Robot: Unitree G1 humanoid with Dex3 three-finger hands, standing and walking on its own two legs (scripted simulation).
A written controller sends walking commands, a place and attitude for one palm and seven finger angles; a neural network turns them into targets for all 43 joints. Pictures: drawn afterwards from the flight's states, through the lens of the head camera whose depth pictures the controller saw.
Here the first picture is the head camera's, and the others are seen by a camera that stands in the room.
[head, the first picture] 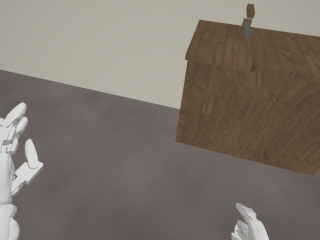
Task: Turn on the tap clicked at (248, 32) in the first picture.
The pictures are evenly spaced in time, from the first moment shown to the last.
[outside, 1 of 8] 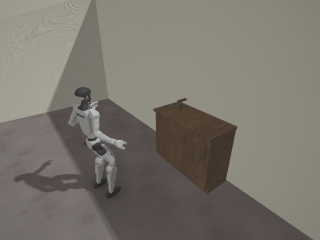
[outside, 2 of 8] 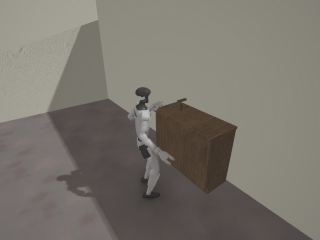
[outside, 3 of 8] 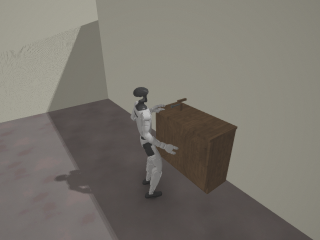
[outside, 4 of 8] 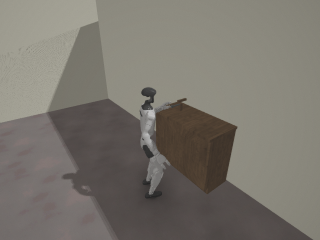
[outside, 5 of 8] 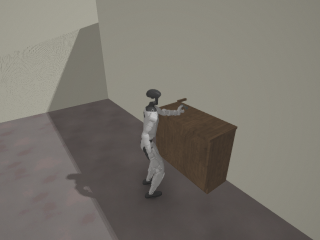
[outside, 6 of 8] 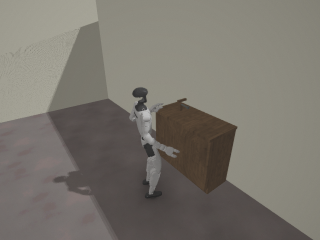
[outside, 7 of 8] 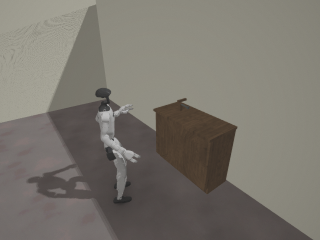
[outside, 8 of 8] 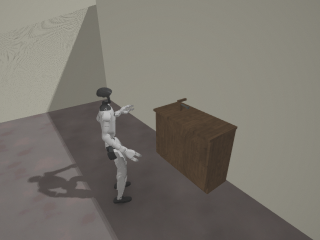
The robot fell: no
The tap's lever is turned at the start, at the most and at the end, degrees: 0 86 86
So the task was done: yes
